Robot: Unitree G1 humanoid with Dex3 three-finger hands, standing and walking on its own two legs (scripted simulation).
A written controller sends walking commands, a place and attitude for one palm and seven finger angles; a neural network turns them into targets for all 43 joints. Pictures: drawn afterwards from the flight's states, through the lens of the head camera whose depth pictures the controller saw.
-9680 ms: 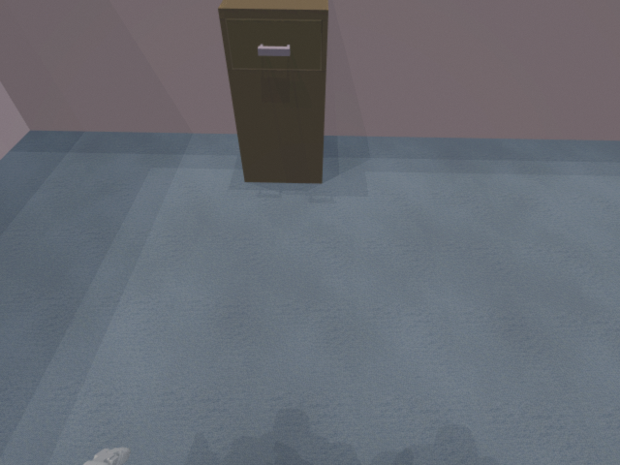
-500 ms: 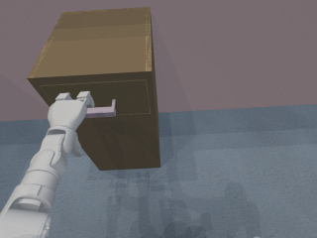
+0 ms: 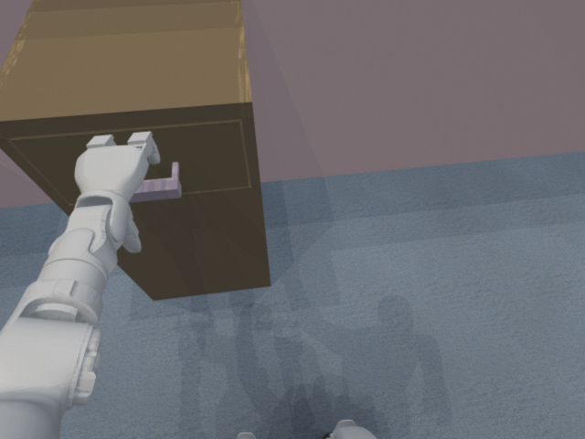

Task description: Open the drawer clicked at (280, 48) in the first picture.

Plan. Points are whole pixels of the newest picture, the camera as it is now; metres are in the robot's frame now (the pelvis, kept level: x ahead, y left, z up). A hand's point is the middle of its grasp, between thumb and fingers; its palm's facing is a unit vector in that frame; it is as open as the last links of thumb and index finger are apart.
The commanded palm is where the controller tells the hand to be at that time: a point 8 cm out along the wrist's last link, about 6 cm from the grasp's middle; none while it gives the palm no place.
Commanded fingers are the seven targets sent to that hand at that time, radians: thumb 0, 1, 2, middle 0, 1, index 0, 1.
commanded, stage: move the hooked fingers above the handle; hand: left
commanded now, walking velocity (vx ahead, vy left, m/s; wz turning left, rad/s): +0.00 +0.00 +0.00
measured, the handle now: (145, 180) +0.54 +0.25 -0.05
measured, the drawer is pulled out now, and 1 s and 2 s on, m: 0.00 0.00 0.00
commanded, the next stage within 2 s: none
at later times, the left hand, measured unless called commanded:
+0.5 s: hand (140, 181) +0.50 +0.23 +0.01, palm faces -0.07 -0.05 -1.00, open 13.8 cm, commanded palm +0.48 +0.24 +0.07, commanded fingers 0.00 -0.50 0.30 -0.30 -1.20 -0.30 -1.20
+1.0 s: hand (135, 176) +0.50 +0.23 +0.01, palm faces -0.01 -0.05 -1.00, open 13.7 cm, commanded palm +0.49 +0.25 +0.06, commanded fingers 0.00 -0.50 0.30 -0.30 -1.20 -0.30 -1.20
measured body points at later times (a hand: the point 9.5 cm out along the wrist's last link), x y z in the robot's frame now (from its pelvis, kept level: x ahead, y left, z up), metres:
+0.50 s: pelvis +0.01 -0.01 -0.01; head +0.12 +0.00 +0.43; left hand +0.49 +0.23 +0.06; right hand -0.01 -0.28 -0.13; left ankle -0.03 +0.08 -0.70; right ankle +0.00 -0.13 -0.70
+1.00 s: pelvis +0.01 +0.00 -0.01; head +0.13 +0.00 +0.42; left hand +0.50 +0.23 +0.07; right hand +0.01 -0.29 -0.13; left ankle -0.03 +0.08 -0.70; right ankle +0.00 -0.13 -0.70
